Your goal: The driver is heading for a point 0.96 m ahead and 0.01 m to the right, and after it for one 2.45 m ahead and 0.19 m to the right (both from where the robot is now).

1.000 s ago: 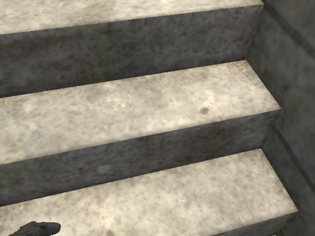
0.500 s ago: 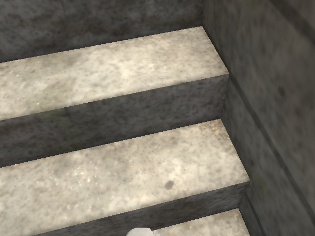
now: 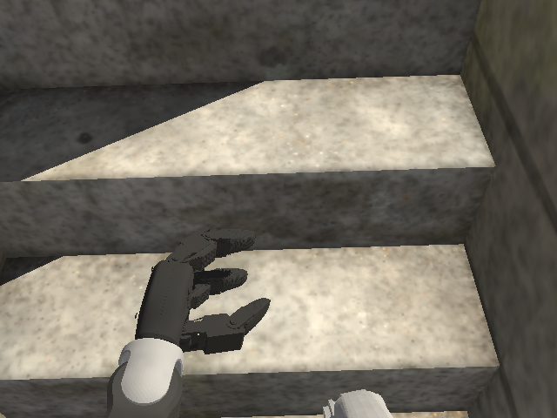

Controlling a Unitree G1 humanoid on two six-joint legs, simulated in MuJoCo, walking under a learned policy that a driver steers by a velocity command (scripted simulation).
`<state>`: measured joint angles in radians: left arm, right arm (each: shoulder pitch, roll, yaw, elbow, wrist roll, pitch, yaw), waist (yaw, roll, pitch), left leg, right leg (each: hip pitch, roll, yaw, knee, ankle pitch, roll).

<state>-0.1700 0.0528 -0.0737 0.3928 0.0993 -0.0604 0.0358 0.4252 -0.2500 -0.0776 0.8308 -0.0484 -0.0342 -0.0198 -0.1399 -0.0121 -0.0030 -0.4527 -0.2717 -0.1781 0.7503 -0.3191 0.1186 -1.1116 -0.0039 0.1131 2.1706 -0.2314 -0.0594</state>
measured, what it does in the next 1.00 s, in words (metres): climbs: right foot 0.21 m higher, then left foot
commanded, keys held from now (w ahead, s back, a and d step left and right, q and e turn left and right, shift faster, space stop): w+q+shift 0.28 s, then w+e+shift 0.72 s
